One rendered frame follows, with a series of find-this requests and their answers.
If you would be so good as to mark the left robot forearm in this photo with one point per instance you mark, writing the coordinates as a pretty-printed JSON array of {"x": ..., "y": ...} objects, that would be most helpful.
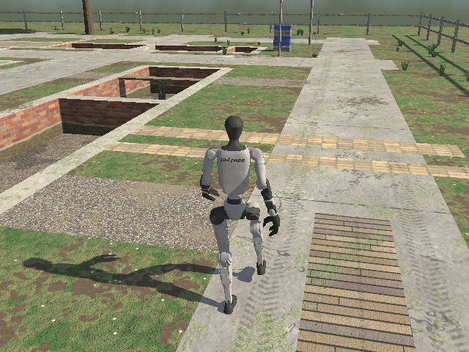
[{"x": 205, "y": 189}]

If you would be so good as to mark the right robot forearm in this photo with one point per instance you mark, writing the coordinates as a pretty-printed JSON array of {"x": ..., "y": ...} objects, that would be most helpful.
[{"x": 268, "y": 199}]

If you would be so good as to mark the robot right shin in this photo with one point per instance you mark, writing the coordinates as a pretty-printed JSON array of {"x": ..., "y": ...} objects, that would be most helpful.
[{"x": 258, "y": 244}]

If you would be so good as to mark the right robot upper arm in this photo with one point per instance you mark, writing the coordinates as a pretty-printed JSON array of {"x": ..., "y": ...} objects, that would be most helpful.
[{"x": 259, "y": 165}]

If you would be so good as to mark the robot right hand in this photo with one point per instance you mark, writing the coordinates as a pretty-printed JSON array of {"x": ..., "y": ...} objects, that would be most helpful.
[{"x": 276, "y": 223}]

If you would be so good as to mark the humanoid robot torso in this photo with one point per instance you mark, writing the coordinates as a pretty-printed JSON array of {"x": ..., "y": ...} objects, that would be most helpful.
[{"x": 233, "y": 177}]

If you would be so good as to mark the left robot upper arm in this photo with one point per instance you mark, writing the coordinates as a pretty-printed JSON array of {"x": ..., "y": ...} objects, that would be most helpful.
[{"x": 209, "y": 158}]

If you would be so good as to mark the robot left hand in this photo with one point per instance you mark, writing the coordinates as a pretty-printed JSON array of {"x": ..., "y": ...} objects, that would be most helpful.
[{"x": 212, "y": 191}]

